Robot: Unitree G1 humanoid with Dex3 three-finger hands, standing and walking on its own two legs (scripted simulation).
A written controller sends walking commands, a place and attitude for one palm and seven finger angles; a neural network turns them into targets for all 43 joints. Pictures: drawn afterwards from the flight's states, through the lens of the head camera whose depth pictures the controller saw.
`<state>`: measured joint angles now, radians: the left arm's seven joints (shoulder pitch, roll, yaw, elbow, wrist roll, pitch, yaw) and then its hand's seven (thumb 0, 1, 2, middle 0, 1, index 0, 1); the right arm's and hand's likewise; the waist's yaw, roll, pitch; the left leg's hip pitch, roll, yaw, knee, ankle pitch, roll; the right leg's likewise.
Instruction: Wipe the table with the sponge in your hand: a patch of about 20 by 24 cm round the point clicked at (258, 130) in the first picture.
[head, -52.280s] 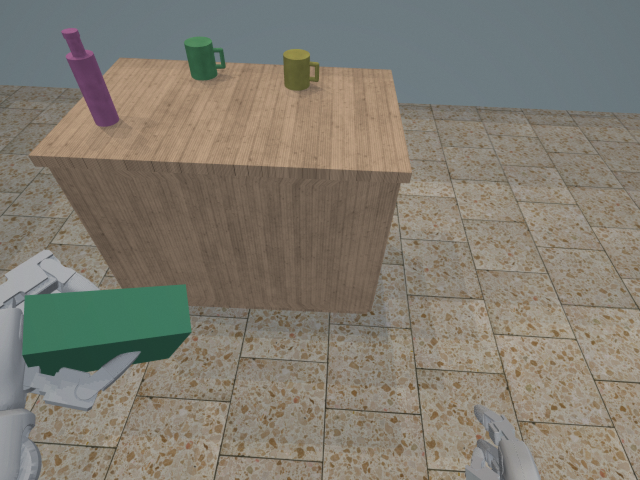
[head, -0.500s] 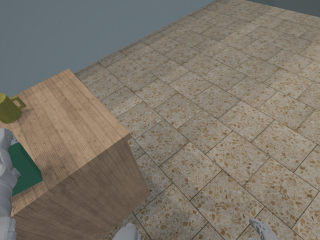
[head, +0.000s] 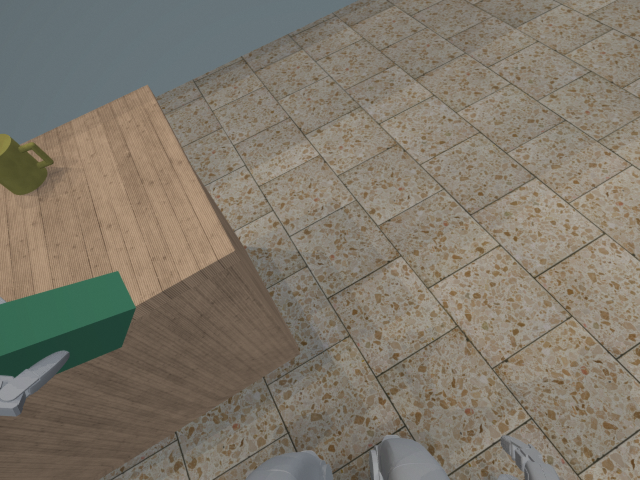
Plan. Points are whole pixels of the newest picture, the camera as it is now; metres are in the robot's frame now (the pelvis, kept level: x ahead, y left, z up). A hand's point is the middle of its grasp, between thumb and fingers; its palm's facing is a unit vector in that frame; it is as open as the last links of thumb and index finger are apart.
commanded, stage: bring the hand home and regain balance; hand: left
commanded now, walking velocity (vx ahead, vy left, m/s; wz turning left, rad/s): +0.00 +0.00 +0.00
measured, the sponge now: (80, 325) +0.27 +0.25 +0.11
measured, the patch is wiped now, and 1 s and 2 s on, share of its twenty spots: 0.90 0.90 0.90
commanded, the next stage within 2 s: come to a stop and stand still in 1.10 s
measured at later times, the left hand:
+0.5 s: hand (104, 285) +0.26 +0.16 +0.20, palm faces +0.49 -0.84 -0.24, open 8.8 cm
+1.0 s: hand (77, 311) +0.25 +0.19 +0.18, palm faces +0.51 -0.78 -0.36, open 8.7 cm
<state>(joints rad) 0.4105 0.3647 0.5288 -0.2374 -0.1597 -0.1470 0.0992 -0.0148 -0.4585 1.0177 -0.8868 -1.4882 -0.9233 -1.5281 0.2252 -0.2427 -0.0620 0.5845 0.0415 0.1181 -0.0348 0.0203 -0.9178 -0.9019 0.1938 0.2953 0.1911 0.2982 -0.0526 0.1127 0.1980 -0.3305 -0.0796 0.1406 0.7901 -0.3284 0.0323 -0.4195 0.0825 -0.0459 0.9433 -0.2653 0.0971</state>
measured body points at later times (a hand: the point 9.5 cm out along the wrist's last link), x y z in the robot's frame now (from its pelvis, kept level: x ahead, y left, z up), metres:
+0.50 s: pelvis +0.06 -0.09 -0.01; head +0.06 -0.07 +0.44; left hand +0.23 +0.20 +0.21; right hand +0.31 -0.29 -0.06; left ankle -0.02 +0.03 -0.72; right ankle +0.16 -0.27 -0.72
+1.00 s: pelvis +0.08 -0.08 +0.01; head +0.08 -0.06 +0.46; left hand +0.22 +0.23 +0.20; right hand +0.30 -0.29 -0.05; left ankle -0.02 +0.03 -0.72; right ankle +0.14 -0.23 -0.72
